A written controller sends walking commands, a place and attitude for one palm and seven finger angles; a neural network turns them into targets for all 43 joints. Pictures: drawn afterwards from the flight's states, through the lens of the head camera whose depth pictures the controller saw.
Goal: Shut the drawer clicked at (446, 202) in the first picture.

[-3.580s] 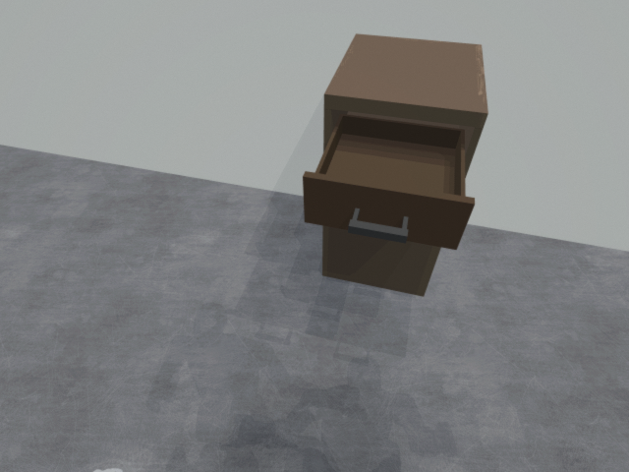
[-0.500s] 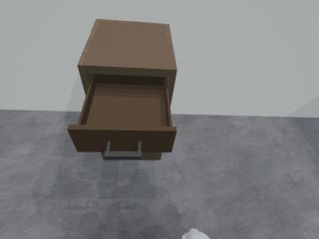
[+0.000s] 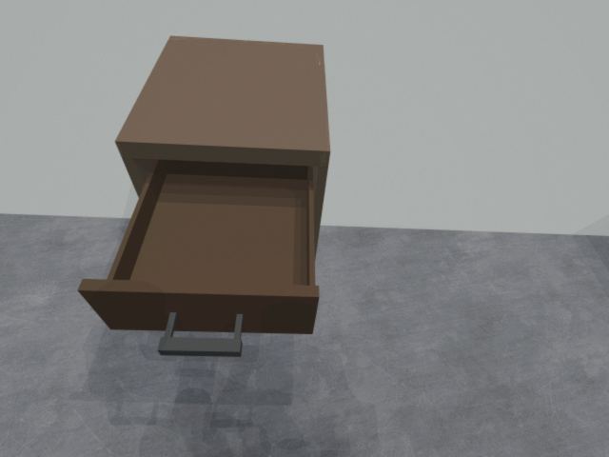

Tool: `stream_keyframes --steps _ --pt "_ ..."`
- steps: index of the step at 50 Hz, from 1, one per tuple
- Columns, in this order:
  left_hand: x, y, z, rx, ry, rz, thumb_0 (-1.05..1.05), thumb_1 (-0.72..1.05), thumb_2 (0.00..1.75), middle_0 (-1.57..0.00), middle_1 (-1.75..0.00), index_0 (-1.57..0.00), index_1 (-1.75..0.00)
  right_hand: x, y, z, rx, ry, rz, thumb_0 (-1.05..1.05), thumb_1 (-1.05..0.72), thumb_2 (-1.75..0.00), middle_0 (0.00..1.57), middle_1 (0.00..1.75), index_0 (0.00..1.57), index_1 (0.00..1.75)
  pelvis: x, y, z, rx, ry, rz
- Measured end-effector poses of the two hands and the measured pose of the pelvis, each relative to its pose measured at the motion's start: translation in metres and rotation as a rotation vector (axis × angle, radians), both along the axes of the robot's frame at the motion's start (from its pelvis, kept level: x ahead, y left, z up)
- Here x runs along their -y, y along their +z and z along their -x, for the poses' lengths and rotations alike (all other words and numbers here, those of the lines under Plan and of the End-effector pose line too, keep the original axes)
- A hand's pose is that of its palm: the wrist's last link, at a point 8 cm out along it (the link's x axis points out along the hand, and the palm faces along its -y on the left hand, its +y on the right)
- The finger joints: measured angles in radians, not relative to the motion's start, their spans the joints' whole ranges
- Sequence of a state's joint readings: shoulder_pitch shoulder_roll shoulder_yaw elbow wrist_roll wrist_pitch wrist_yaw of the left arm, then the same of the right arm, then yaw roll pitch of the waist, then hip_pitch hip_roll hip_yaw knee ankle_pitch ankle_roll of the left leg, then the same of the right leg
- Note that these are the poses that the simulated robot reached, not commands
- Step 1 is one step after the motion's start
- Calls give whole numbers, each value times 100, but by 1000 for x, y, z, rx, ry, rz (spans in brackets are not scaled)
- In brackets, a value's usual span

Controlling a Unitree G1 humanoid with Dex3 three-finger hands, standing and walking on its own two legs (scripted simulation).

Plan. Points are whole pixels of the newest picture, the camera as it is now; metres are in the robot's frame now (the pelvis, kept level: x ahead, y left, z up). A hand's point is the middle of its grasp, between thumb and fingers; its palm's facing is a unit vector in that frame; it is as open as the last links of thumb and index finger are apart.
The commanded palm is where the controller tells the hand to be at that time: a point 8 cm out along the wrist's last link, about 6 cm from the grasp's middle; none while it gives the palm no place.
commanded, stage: come to a stop and stand still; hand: left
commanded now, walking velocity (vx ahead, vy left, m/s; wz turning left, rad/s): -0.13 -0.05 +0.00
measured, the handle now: (203, 333) +0.30 +0.18 -0.10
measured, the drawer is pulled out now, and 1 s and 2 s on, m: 0.29 0.29 0.29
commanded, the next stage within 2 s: look again from close up in 0.80 s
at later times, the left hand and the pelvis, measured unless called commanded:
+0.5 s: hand out of the picture -0.04 +0.12 -0.17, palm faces +0.06 -0.98 -0.20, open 7.3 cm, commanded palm none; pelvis -0.04 -0.05 +0.01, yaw +1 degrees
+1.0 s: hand out of the picture -0.07 +0.12 -0.17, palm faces +0.02 -0.99 -0.16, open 7.4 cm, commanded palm none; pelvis -0.05 -0.03 +0.01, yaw +0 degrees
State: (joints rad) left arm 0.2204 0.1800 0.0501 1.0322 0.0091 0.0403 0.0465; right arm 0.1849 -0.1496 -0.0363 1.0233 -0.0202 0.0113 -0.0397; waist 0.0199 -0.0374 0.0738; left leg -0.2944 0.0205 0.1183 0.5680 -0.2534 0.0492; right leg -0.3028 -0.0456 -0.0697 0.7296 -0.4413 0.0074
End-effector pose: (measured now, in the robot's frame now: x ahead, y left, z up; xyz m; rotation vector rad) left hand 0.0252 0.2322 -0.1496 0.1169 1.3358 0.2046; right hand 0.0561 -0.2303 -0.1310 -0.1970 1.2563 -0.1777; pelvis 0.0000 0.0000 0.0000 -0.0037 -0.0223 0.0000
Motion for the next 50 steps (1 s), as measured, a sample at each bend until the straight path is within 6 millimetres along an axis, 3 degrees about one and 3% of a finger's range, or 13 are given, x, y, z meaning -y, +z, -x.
stream_keyframes --steps 6,12,17,23,30,37,44,50 --pt "6 8 20 -46 6 -24 0 92 90 -20 -30 -20 -29 7 4 -30 69 37 -17 1 -92 -90 20 30 20 30 11 4 9 -4 -3 -10" --pt "25 15 44 -42 -3 -67 0 91 90 -20 -30 -20 -29 26 -10 -26 101 26 -71 1 -91 -90 20 30 20 30 33 -2 23 6 -2 -24" --pt "48 23 62 -51 -13 -49 0 91 90 -20 -30 -20 -29 38 -10 6 40 -3 -94 1 -91 -90 20 30 20 30 46 6 30 13 2 -28" --pt "66 16 68 -50 -16 -1 0 91 90 -20 -30 -20 -30 49 -14 63 -67 -30 -62 0 -92 -90 20 30 20 30 52 6 38 9 15 -8" --pt "69 15 76 -52 -4 19 1 93 90 -20 -30 -20 -30 48 -5 131 -228 -33 -56 1 -91 -90 20 30 20 30 57 11 49 12 14 -8" --pt "69 13 86 -80 -6 36 1 92 90 -20 -30 -20 -30 35 -1 168 -295 -67 -70 1 -91 -90 20 30 20 30 53 12 51 5 10 -4" --pt "67 12 92 -99 -2 52 0 91 90 -20 -30 -20 -29 15 -1 170 -288 -79 -93 1 -91 -90 20 30 20 30 45 13 48 -2 5 -5" --pt "59 10 96 -87 -47 45 0 91 90 -20 -30 -20 -29 0 -10 139 -179 -68 -106 1 -91 -90 20 30 20 30 28 7 51 -2 -3 18"
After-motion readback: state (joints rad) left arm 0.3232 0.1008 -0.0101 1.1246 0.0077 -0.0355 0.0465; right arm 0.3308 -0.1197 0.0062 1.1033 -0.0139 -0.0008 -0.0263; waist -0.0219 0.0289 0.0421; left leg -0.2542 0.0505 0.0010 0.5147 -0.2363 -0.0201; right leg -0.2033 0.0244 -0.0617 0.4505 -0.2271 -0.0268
